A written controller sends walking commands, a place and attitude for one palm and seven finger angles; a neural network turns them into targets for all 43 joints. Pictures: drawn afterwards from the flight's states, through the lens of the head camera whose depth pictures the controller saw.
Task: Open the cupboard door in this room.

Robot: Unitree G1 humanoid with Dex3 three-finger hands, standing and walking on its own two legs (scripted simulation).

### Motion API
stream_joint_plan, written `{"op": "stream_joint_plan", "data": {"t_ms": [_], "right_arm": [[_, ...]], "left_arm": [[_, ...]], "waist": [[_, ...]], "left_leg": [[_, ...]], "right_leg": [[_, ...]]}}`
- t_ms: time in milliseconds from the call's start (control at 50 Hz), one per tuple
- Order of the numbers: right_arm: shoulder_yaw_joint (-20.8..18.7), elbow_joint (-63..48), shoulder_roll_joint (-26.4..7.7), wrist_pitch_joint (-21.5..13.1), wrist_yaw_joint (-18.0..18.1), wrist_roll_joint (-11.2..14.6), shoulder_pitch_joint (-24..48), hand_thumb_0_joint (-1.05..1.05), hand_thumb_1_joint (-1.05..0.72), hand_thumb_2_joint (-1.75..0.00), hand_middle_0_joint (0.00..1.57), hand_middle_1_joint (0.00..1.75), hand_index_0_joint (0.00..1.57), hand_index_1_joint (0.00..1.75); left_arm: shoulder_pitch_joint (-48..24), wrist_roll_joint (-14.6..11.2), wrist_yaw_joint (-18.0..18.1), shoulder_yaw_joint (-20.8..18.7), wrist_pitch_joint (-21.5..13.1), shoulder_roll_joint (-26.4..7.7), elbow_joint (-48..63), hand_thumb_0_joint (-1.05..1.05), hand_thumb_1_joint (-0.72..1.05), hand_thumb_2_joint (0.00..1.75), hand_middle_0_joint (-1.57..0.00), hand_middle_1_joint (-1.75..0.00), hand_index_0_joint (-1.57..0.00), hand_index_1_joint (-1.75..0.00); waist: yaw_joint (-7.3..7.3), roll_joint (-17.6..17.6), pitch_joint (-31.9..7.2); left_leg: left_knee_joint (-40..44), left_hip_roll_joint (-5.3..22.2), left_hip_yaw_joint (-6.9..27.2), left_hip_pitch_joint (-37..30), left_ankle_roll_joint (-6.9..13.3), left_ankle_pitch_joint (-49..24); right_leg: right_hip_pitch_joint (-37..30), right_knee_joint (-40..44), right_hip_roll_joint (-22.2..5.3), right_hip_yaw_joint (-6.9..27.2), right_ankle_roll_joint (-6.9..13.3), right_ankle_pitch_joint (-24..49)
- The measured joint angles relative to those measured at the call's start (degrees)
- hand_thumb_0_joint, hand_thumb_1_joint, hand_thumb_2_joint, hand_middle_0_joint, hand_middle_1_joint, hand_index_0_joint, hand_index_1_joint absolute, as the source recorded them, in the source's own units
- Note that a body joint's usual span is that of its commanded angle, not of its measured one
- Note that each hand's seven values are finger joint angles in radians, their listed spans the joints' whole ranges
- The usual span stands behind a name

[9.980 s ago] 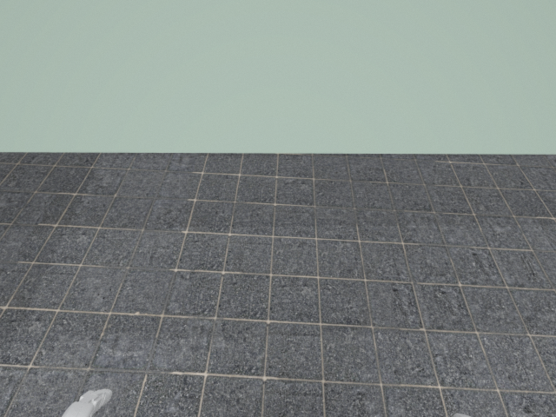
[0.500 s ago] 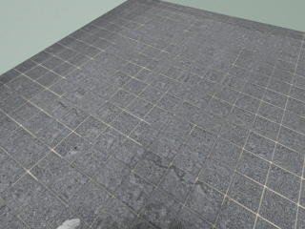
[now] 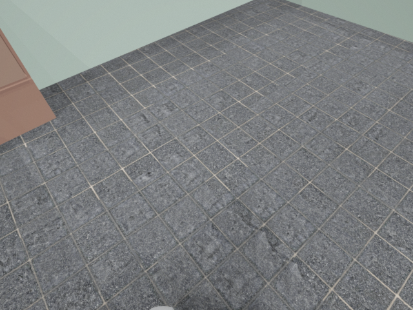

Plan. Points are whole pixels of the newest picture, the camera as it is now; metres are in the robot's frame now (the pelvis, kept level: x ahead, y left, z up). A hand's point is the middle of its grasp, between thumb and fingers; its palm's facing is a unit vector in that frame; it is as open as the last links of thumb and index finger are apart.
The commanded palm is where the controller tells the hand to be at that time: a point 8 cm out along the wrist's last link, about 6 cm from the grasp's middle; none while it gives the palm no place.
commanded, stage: turn or walk to find it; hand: left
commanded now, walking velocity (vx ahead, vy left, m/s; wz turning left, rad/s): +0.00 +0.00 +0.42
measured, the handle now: out of the picture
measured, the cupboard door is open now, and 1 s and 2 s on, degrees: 0 0 0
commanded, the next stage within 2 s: stand and wait in 0.64 s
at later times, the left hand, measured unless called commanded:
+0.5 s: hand out of the picture +0.04 +0.25 -0.16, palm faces +0.20 -0.95 -0.24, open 7.4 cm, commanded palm none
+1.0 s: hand out of the picture -0.10 +0.16 -0.16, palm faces +0.37 -0.89 -0.25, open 7.4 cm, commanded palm none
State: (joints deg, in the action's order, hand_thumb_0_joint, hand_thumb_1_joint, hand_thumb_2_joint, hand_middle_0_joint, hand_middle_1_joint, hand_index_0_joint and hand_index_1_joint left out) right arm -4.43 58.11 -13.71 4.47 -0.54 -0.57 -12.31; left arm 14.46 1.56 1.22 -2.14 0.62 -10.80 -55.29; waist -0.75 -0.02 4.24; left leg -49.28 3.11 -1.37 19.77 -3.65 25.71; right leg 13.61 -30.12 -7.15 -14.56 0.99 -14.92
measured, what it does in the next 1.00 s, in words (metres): steps on the spot, turning left: left foot, then right foot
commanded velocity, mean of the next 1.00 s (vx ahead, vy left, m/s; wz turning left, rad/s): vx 0.00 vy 0.00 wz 0.26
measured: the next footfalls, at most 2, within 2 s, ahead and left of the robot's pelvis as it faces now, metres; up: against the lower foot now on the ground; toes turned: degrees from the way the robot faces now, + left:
left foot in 0.08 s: +0.02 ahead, +0.14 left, +0.00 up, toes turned +7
right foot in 0.64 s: +0.02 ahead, -0.10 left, +0.00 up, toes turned +12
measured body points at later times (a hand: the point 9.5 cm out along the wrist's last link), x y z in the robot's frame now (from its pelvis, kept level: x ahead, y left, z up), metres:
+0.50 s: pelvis -0.03 +0.03 +0.00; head -0.02 +0.05 +0.45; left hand +0.02 +0.30 -0.14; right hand +0.06 -0.20 -0.14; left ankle -0.02 +0.13 -0.74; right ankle -0.02 -0.12 -0.68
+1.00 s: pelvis -0.06 -0.03 +0.00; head -0.04 -0.04 +0.45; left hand -0.12 +0.20 -0.14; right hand +0.04 -0.26 -0.16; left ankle -0.16 +0.11 -0.70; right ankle -0.02 -0.11 -0.74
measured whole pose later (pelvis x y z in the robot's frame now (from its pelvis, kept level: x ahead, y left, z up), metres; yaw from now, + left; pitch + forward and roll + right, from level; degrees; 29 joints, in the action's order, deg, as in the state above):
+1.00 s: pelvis -0.06 -0.03 +0.00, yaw +20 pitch +0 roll +2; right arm -4.1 60.5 -13.1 3.4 0.7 -0.7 -14.6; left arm 15.6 1.3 1.4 -1.5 -0.1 -9.0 -57.9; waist -1.0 -1.3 1.9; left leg -44.9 2.7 1.1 16.5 -2.8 24.0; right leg 13.3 -27.0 -2.7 -7.2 2.4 -13.6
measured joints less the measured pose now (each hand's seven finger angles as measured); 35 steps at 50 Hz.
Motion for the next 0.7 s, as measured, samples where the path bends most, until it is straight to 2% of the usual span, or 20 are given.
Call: {"op": "stream_joint_plan", "data": {"t_ms": [40, 80, 100, 140, 160, 220, 300, 400, 500, 580, 620, 640, 660, 700], "right_arm": [[0.39, -0.64, 0.43, -0.63, 0.09, 0.25, 1.23, 0.01, -0.91, -0.9, 0.19, 0.3, 0.2, 0.3], [0.74, -1.68, 0.6, -1.74, 0.05, 0.32, 1.99, 0.01, -0.91, -0.9, 0.19, 0.3, 0.2, 0.3], [0.79, -1.87, 1.21, -2.33, 0.11, 0.19, 2.66, 0.01, -0.91, -0.9, 0.19, 0.3, 0.2, 0.3], [1.35, -2.46, 2.27, -2.87, 0.16, -0.05, 3.45, 0.01, -0.91, -0.9, 0.2, 0.3, 0.2, 0.3], [1.62, -2.68, 2.65, -3.07, 0.31, -0.18, 3.53, 0.0, -0.91, -0.9, 0.2, 0.3, 0.2, 0.3], [2.23, -3.02, 3.24, -3.33, 0.97, -0.31, 3.49, 0.0, -0.9, -0.9, 0.2, 0.3, 0.2, 0.3], [2.6, -2.87, 3.57, -3.6, 1.16, -0.1, 3.25, 0.0, -0.9, -0.9, 0.2, 0.3, 0.2, 0.3], [2.36, -2.83, 3.95, -3.77, 1.14, -0.14, 1.83, 0.0, -0.9, -0.9, 0.2, 0.3, 0.2, 0.3], [1.8, -2.44, 3.67, -3.28, 1.1, -0.52, -0.39, 0.0, -0.9, -0.9, 0.2, 0.3, 0.2, 0.3], [1.19, -1.88, 2.82, -2.49, 1.03, -0.78, -2.07, 0.0, -0.9, -0.9, 0.2, 0.3, 0.2, 0.3], [0.83, -1.62, 2.32, -2.08, 0.94, -0.69, -2.96, 0.0, -0.9, -0.9, 0.2, 0.3, 0.2, 0.3], [0.62, -1.51, 2.13, -1.9, 0.85, -0.52, -3.46, 0.0, -0.9, -0.9, 0.2, 0.3, 0.2, 0.3], [0.3, -1.21, 1.64, -1.64, 0.8, -0.28, -3.52, 0.0, -0.9, -0.9, 0.2, 0.3, 0.2, 0.3], [-0.3, -0.75, 0.93, -0.86, 0.8, -0.32, -3.8, 0.01, -0.9, -0.9, 0.2, 0.3, 0.2, 0.3]], "left_arm": [[0.41, 0.02, -0.04, -0.37, 0.14, -0.93, -0.53, 0.01, 0.91, 0.9, -0.2, -0.3, -0.2, -0.3], [1.11, -0.34, -0.07, -0.77, 0.59, -1.88, -1.01, 0.01, 0.91, 0.9, -0.2, -0.3, -0.2, -0.3], [1.12, -0.64, -0.06, -1.06, 1.12, -2.66, -1.4, 0.01, 0.91, 0.9, -0.2, -0.3, -0.2, -0.3], [1.11, -0.75, 0.13, -1.35, 2.66, -3.8, -2.12, 0.01, 0.91, 0.9, -0.2, -0.3, -0.2, -0.3], [1.06, -0.68, 0.14, -1.48, 3.25, -4.07, -2.48, 0.01, 0.91, 0.9, -0.2, -0.3, -0.2, -0.3], [0.03, -0.67, -0.3, -1.65, 3.67, -4.28, -2.87, 0.01, 0.91, 0.9, -0.2, -0.3, -0.19, -0.3], [-1.67, -0.77, -0.57, -1.48, 2.68, -4.1, -1.74, 0.01, 0.91, 0.9, -0.2, -0.3, -0.19, -0.3], [-3.92, -0.88, -0.29, -1.33, 2.43, -3.64, -0.57, 0.01, 0.91, 0.9, -0.2, -0.3, -0.19, -0.3], [-6.75, -1.1, -0.06, -1.07, 2.58, -2.63, 0.7, 0.01, 0.91, 0.9, -0.2, -0.3, -0.19, -0.3], [-8.6, -1.41, -0.06, -0.62, 2.07, -1.42, 2.14, 0.01, 0.91, 0.9, -0.2, -0.3, -0.19, -0.3], [-8.86, -1.57, -0.1, -0.35, 1.41, -0.87, 2.9, 0.01, 0.91, 0.9, -0.2, -0.3, -0.19, -0.3], [-8.68, -1.53, -0.1, -0.21, 0.91, -0.74, 3.31, 0.01, 0.91, 0.9, -0.2, -0.3, -0.2, -0.3], [-8.64, -1.26, 0.04, -0.14, 0.42, -0.14, 3.3, 0.01, 0.91, 0.9, -0.2, -0.3, -0.2, -0.3], [-7.68, -0.96, 0.09, 0.44, 0.17, 0.74, 3.48, 0.0, 0.91, 0.9, -0.2, -0.3, -0.2, -0.3]], "waist": [[-0.57, 0.8, 0.24], [-0.64, 1.26, -0.06], [-0.75, 2.46, 0.15], [-1.15, 3.67, 0.16], [-1.12, 3.67, -0.15], [-0.67, 2.82, -0.74], [-0.6, 2.09, -0.93], [0.46, 1.74, -1.3], [2.28, 0.68, -1.24], [3.59, -0.85, -0.99], [3.81, -1.53, -1.15], [3.7, -1.58, -1.4], [3.63, -2.62, -1.07], [3.66, -3.41, -0.96]], "left_leg": [[6.11, -0.39, -1.4, -2.41, 0.46, -0.67], [14.97, -0.76, -2.35, -5.76, 1.33, -6.77], [14.95, -1.63, -2.58, -5.57, 2.54, -7.55], [14.01, -2.38, -2.73, -5.43, 4.8, -6.53], [14.64, -2.42, -2.51, -5.74, 5.45, -6.5], [18.31, -2.71, -1.1, -6.93, 6.12, -8.67], [22.53, -3.7, 0.23, -8.05, 6.79, -11.76], [24.24, -5.0, 1.63, -7.93, 6.93, -13.57], [23.76, -5.81, 3.68, -6.29, 6.33, -14.62], [22.53, -6.15, 5.74, -3.96, 5.12, -15.36], [21.11, -6.46, 6.78, -2.3, 4.2, -15.38], [19.78, -6.81, 7.13, -1.2, 3.63, -15.06], [17.26, -6.5, 7.72, -0.01, 3.4, -12.65], [7.42, -6.84, 7.37, 3.4, 2.95, -3.99]], "right_leg": [[0.9, -1.68, -0.89, -0.86, -0.74, -0.49], [2.39, -5.01, -1.93, -1.73, -1.86, -1.81], [3.78, -8.16, -2.58, -0.41, -2.77, -4.61], [7.08, -16.54, -1.31, 4.29, -3.81, -12.17], [8.52, -20.5, -0.41, 5.92, -4.1, -13.48], [11.59, -28.83, 1.33, 9.15, -4.82, -11.25], [13.1, -32.01, 1.84, 11.82, -5.9, -7.69], [12.07, -29.76, 2.13, 13.51, -6.67, -7.41], [9.59, -23.94, 3.32, 13.95, -6.36, -9.91], [6.05, -14.91, 4.88, 13.85, -5.38, -10.17], [2.89, -7.19, 5.55, 13.44, -4.89, -6.25], [0.94, -2.52, 5.56, 13.17, -4.1, -3.61], [0.61, -1.65, 6.13, 12.42, -2.19, -2.36], [0.49, -2.16, 5.91, 11.08, 0.13, -2.24]]}}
